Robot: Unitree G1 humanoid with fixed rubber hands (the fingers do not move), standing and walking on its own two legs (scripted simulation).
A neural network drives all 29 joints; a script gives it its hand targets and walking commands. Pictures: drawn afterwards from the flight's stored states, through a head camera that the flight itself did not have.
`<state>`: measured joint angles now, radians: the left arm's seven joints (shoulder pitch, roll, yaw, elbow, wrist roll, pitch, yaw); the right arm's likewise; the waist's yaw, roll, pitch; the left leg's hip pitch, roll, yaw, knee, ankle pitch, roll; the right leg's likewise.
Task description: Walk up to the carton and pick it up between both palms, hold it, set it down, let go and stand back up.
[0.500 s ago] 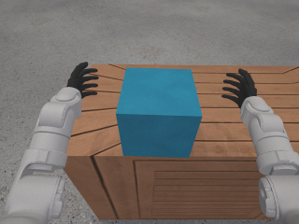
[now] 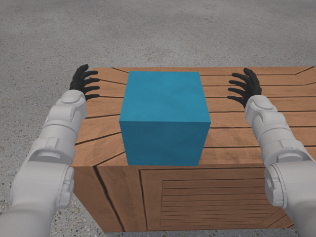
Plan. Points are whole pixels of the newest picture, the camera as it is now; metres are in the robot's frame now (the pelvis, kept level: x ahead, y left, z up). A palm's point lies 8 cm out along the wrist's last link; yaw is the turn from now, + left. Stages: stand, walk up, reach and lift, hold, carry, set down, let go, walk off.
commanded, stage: reach and lift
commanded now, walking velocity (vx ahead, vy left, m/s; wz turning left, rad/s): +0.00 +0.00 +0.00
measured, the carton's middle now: (163, 118) +0.43 -0.04 +0.07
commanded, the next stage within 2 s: none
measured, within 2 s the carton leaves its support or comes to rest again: neither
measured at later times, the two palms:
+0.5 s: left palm (94, 110) +0.45 +0.16 +0.10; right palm (233, 108) +0.41 -0.24 +0.11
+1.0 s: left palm (109, 110) +0.44 +0.12 +0.11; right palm (217, 108) +0.41 -0.19 +0.11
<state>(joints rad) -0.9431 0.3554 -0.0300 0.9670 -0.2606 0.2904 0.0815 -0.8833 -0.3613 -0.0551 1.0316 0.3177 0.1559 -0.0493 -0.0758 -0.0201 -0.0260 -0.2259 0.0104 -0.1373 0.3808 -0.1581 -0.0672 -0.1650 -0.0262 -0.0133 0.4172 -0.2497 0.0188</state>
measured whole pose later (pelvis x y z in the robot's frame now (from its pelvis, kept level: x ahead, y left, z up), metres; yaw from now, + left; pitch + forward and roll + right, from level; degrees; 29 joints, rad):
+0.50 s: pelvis +0.01 +0.00 +0.00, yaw +0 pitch +10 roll +0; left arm -0.85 0.26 -0.05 1.11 -0.25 -0.06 0.08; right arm -0.87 -0.27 -0.02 1.18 0.32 -0.09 -0.05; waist -0.08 -0.01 -0.14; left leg -0.41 0.01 -0.14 0.39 -0.15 -0.07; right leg -0.35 -0.02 -0.01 0.42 -0.24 0.02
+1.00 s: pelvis +0.00 +0.00 +0.00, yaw +0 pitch +9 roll +0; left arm -0.85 0.14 -0.03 1.04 -0.10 -0.01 0.13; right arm -0.87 -0.15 -0.02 1.12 0.29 -0.07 -0.14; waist -0.08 -0.01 -0.14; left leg -0.41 0.01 -0.14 0.39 -0.14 -0.07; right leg -0.35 -0.02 -0.01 0.42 -0.23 0.02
